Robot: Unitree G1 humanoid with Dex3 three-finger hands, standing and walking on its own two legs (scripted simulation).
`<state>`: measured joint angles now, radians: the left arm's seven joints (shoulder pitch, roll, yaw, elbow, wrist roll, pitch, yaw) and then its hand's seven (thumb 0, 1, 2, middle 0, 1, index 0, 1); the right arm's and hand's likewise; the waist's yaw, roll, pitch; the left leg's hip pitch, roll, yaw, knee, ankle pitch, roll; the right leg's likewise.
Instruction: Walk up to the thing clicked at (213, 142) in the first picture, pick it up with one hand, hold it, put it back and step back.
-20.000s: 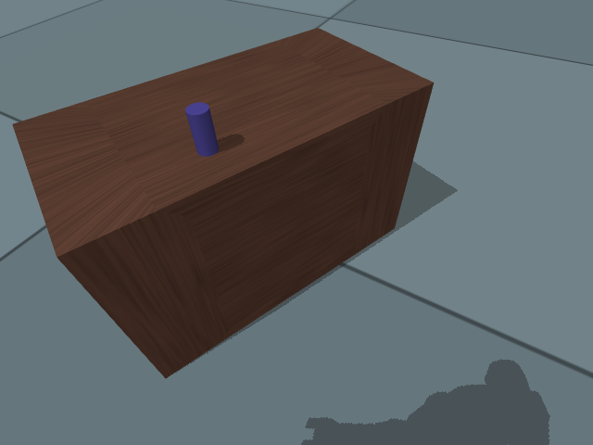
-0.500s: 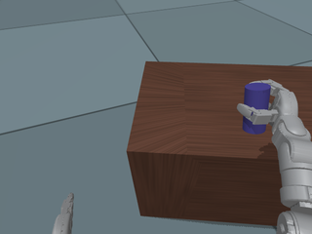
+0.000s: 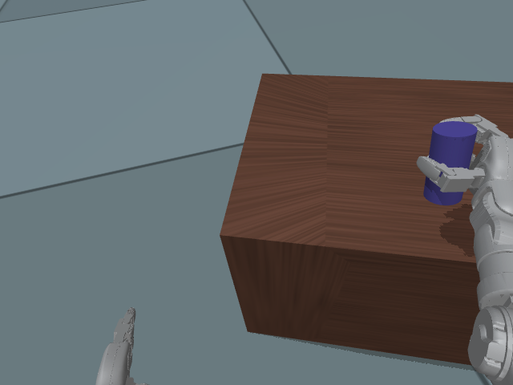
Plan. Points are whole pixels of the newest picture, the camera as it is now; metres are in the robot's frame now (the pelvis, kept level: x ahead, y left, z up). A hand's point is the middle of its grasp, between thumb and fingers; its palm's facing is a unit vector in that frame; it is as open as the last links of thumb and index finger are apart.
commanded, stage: crouch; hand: right
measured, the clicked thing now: (447, 164) +0.44 -0.23 +0.11
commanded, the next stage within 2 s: lower in 0.48 s
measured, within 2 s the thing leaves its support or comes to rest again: neither
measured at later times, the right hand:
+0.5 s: hand (449, 156) +0.47 -0.24 +0.10, palm faces +0.22 +0.97 +0.01, open 9.2 cm
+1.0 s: hand (436, 175) +0.48 -0.25 +0.04, palm faces +0.22 +0.98 +0.02, open 9.2 cm
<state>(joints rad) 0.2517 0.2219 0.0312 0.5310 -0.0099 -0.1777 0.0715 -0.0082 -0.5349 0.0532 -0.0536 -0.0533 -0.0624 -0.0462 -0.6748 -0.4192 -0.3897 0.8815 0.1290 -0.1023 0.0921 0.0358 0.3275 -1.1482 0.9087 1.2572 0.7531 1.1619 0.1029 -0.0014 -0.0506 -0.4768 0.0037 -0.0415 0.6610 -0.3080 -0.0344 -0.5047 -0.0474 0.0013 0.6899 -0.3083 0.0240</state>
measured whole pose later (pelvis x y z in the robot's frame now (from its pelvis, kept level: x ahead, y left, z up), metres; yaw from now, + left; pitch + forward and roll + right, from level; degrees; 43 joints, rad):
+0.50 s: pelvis +0.00 +0.00 -0.01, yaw +0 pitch +11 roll +2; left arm 0.28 0.22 0.01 0.42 0.00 -0.13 0.05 -0.01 -0.54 0.06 -0.06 -0.05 -0.06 -0.05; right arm -0.75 -0.49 -0.43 1.02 0.11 -0.20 0.11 0.04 0.33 -1.15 0.91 1.26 0.75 1.16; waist 0.14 0.01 -0.07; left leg -0.59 0.00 -0.04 0.73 -0.34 -0.04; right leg -0.63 -0.05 0.01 0.79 -0.35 0.02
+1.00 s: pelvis +0.00 -0.01 -0.04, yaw +0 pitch +17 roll +2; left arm 0.30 0.22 0.00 0.30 0.03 -0.11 0.03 -0.01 -0.54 0.06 -0.06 -0.06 -0.06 -0.05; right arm -0.78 -0.54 -0.50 1.11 0.07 -0.28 0.14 0.04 0.33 -1.15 0.91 1.25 0.76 1.16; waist 0.19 0.02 -0.11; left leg -0.79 -0.01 -0.03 0.89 -0.39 -0.04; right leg -0.83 -0.06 0.02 0.95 -0.41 0.02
